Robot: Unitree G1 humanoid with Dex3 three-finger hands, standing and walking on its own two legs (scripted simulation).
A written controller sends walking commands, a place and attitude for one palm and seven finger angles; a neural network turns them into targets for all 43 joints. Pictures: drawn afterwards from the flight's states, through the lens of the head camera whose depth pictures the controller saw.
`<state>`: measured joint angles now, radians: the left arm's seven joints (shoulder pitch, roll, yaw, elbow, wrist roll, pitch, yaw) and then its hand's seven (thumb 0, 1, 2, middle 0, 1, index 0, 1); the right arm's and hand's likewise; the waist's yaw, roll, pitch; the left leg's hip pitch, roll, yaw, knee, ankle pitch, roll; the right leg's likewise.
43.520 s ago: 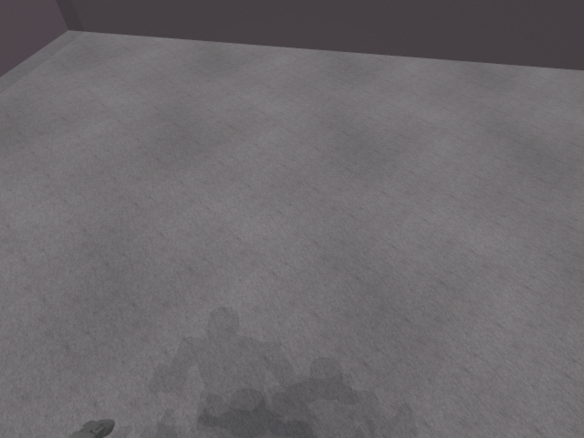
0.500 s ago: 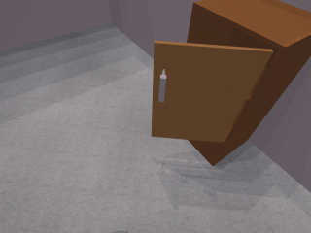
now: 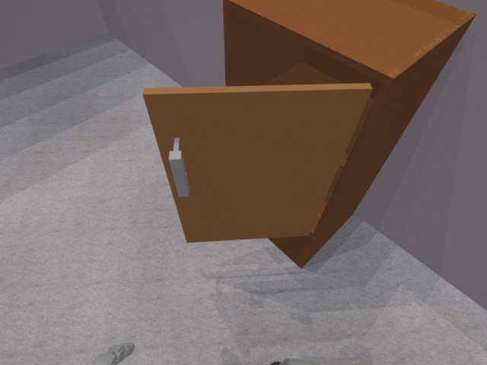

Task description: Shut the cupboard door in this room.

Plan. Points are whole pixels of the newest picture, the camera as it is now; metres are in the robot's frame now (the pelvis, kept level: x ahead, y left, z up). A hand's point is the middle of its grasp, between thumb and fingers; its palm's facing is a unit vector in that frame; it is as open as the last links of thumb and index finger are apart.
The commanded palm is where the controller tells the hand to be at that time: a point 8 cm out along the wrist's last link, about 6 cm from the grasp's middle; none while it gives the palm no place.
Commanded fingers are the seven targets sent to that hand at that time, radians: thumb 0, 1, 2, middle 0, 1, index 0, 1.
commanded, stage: come to a stop and stand still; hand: left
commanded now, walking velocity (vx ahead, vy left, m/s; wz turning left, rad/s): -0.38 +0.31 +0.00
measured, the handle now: (180, 167) +0.50 +0.14 -0.02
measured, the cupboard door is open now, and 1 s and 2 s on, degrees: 50 50 50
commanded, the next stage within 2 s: look again from close up in 1.02 s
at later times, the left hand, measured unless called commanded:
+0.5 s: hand out of the picture +0.06 +0.20 -0.17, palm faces +0.12 -0.97 -0.22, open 7.4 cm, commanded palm none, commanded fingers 0.00 0.90 0.90 -0.20 -0.30 -0.20 -0.30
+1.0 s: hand out of the picture +0.00 +0.19 -0.16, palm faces +0.05 -0.99 -0.17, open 7.4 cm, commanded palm none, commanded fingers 0.00 0.90 0.90 -0.20 -0.30 -0.20 -0.30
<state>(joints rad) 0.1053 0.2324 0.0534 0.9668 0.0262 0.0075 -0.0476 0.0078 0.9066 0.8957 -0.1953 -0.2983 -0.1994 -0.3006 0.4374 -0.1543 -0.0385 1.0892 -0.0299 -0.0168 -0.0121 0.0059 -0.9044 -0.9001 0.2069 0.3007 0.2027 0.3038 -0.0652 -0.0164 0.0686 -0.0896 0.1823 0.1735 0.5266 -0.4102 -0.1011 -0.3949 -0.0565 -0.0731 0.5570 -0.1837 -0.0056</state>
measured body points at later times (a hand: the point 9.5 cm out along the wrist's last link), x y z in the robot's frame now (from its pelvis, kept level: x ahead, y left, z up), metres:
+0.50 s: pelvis +0.03 +0.00 +0.01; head +0.06 +0.02 +0.46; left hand +0.05 +0.25 -0.15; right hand +0.17 -0.24 -0.12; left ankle +0.01 +0.12 -0.73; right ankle +0.07 -0.12 -0.72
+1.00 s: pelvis +0.00 +0.02 +0.02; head +0.01 +0.03 +0.47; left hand +0.00 +0.24 -0.15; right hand +0.01 -0.21 -0.13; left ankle +0.01 +0.12 -0.72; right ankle -0.01 -0.11 -0.72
